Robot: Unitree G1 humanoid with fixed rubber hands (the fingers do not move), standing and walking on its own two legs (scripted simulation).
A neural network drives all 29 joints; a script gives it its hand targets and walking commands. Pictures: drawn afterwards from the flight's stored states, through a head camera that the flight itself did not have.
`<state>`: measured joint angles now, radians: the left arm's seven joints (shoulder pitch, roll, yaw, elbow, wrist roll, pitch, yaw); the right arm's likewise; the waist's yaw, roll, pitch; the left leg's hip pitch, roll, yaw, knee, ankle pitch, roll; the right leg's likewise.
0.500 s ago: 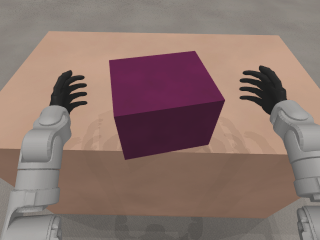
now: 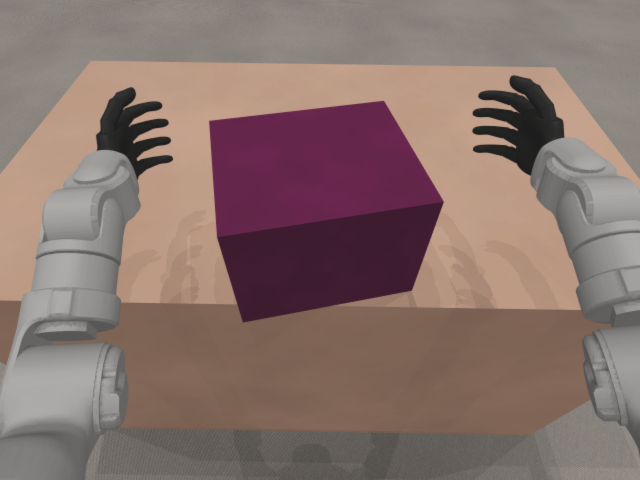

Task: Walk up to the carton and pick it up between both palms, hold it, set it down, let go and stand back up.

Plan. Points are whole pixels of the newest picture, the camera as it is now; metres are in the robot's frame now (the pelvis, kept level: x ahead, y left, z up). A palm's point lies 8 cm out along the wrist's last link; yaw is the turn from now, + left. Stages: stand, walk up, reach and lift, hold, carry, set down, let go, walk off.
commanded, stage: reach and lift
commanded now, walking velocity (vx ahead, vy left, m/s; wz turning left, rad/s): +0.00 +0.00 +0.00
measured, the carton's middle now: (314, 209) +0.47 +0.03 +0.06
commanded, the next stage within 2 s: none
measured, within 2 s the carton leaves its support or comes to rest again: neither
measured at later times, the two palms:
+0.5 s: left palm (158, 201) +0.42 +0.23 +0.12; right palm (488, 192) +0.43 -0.18 +0.13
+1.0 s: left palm (179, 200) +0.44 +0.22 +0.10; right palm (467, 206) +0.44 -0.17 +0.10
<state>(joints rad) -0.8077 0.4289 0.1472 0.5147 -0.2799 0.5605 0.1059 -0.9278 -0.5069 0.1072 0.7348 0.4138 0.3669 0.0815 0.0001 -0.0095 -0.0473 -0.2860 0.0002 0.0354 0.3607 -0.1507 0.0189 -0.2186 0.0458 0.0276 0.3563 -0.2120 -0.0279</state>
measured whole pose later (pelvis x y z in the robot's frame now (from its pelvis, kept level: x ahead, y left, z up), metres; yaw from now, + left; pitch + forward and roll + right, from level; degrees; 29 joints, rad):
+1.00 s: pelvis +0.01 -0.01 +0.00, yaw +0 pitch +10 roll +0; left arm -0.87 0.32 0.15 1.08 -0.21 -0.04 0.06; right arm -0.88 -0.27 0.24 1.05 0.41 -0.07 -0.02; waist 0.00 -0.01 -0.07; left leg -0.38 0.02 0.04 0.37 -0.15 0.00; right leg -0.32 0.07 0.03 0.37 -0.22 -0.04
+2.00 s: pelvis +0.01 -0.01 +0.00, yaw +0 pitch +10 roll +0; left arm -0.86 0.26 0.15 1.09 -0.15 -0.09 0.14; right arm -0.87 -0.20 0.16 1.05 0.41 -0.04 -0.07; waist 0.00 -0.02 -0.09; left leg -0.39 0.01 0.04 0.37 -0.15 0.00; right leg -0.32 0.06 0.03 0.37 -0.22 -0.04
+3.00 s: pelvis -0.01 +0.00 +0.00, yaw +0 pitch +8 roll +0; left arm -0.82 0.14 0.40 1.09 0.06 -0.14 0.15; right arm -0.76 -0.07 -0.19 1.03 0.06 -0.16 -0.02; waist 0.00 -0.03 -0.13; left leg -0.39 0.01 0.04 0.37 -0.12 0.00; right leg -0.32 0.05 0.03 0.37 -0.19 -0.03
